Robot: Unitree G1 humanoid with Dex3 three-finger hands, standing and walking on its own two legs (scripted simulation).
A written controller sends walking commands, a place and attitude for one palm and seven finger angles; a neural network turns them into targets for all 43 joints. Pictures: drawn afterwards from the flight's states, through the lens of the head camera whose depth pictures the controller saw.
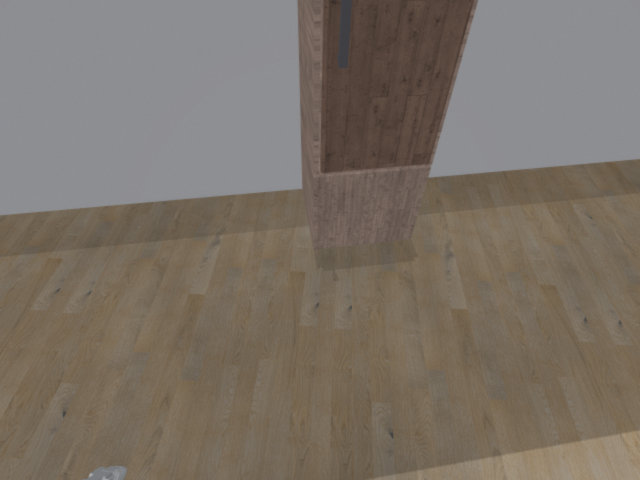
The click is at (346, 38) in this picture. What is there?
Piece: cupboard door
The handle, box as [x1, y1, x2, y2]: [337, 0, 351, 67]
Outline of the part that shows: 341,0 339,52 337,54 339,67 347,67 351,0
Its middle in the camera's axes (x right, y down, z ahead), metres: +0.05 -0.52 +0.96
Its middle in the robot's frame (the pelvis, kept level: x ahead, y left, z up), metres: +1.08 +0.01 +0.12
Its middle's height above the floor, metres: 0.89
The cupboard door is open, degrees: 0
